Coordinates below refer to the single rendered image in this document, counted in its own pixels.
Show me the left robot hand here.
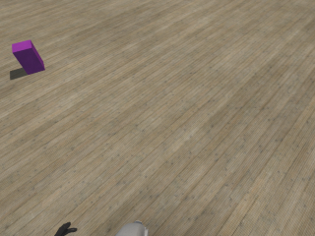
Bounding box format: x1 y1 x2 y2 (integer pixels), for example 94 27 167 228
54 222 78 236

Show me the left robot thigh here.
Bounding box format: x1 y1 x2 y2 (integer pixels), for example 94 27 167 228
115 222 149 236

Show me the carton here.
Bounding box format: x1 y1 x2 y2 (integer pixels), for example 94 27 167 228
12 39 45 75

